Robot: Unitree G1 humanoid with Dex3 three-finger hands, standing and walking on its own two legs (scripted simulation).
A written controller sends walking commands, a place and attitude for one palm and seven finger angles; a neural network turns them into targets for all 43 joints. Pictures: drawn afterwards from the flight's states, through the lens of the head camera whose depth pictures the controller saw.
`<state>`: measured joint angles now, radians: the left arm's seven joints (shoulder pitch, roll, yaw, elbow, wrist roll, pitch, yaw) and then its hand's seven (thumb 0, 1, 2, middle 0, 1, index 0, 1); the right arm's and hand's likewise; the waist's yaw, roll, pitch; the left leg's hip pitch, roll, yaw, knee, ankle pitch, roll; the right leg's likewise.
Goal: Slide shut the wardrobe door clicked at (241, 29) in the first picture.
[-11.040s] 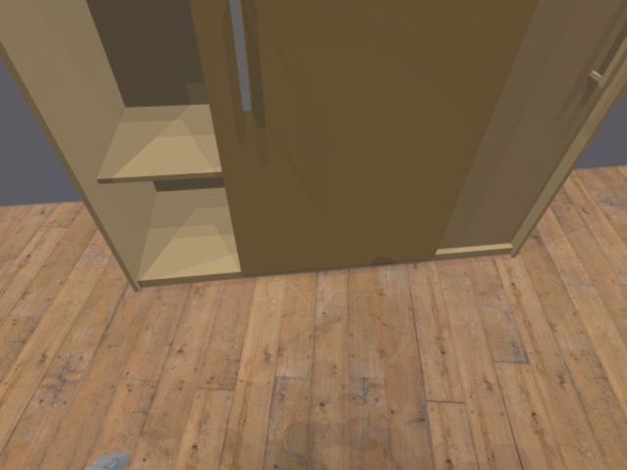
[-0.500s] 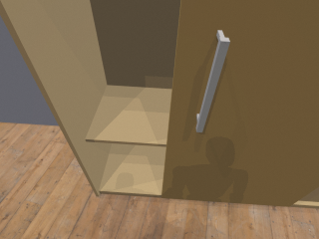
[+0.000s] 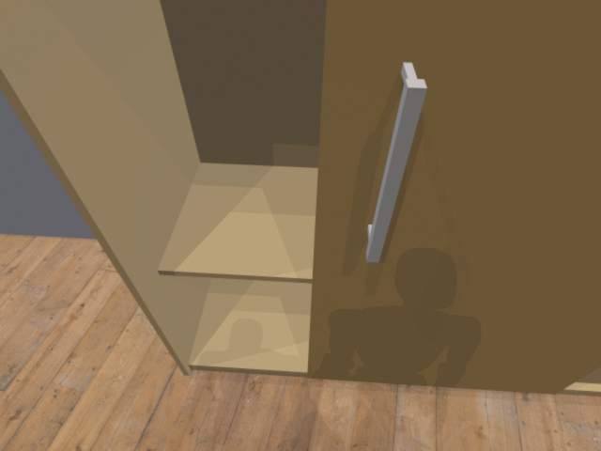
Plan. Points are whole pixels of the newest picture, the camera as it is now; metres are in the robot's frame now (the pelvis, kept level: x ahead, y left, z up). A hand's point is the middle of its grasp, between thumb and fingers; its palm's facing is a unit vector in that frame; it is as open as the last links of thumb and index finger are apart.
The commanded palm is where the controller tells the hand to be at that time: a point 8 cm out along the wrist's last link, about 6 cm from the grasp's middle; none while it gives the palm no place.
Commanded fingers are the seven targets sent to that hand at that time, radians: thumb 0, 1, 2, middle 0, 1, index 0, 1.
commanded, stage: come to a stop and stand still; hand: right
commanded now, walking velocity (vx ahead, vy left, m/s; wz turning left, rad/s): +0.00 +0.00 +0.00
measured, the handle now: (387, 179) +0.43 -0.09 +0.15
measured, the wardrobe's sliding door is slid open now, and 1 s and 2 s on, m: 0.39 0.39 0.39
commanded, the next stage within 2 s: look again from close up in 0.18 s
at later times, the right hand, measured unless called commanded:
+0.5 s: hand out of the picture +0.00 -0.14 -0.18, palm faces +0.01 +0.99 -0.16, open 7.4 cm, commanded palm none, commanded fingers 0.00 -0.90 -0.90 0.20 0.30 0.20 0.30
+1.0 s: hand out of the picture -0.01 -0.12 -0.18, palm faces +0.02 +0.99 -0.15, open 7.4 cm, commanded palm none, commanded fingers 0.00 -0.90 -0.90 0.20 0.30 0.20 0.30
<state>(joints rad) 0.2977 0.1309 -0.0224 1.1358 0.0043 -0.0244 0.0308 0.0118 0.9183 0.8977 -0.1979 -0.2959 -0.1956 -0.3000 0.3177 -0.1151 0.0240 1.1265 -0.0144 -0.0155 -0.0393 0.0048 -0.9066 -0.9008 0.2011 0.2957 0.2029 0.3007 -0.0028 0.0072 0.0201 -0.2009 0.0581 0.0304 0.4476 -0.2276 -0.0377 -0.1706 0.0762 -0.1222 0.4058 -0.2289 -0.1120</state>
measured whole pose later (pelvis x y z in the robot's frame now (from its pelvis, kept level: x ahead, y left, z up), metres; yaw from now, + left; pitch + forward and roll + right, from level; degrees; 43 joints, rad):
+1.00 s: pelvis +0.01 +0.03 +0.00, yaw +1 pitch -1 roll +0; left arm 0.31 0.12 -0.02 1.16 0.00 -0.02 0.03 0.00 0.91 0.90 -0.20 -0.30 -0.19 -0.30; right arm 0.34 -0.11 0.02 1.14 -0.01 -0.02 -0.04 0.00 -0.91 -0.90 0.20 0.30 0.20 0.30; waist -0.01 0.01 0.01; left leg -0.16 0.02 0.03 0.43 -0.24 0.00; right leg -0.13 0.04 -0.12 0.39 -0.24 -0.07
